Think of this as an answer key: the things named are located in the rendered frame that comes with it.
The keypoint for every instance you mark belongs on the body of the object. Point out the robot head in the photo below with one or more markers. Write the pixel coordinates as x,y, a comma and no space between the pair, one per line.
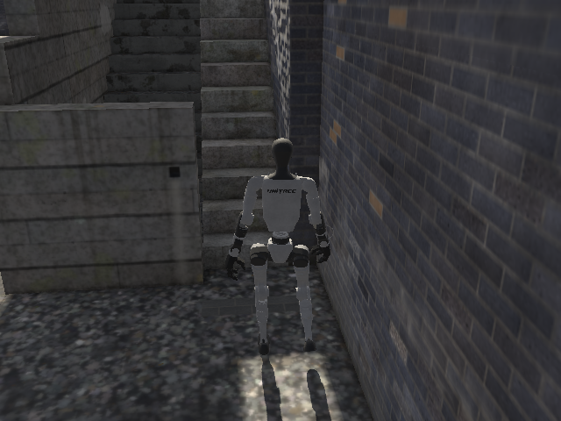
282,150

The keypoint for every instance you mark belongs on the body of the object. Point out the left robot shin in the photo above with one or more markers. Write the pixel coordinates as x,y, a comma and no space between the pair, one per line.
261,315

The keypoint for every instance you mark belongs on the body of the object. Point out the left robot hand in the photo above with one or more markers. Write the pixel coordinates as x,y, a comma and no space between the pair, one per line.
229,266

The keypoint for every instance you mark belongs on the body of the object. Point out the left robot upper arm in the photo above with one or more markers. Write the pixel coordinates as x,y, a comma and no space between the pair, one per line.
253,185

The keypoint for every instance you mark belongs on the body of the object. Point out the robot left forearm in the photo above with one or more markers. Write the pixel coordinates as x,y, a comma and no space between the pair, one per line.
238,238

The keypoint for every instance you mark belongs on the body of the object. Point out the right robot hand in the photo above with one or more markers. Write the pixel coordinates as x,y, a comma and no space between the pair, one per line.
320,250

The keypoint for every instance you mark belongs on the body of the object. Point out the robot right forearm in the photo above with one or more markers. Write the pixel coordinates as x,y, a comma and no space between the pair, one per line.
321,233

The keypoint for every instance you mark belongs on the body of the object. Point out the right robot upper arm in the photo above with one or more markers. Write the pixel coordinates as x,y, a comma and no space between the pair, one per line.
309,185

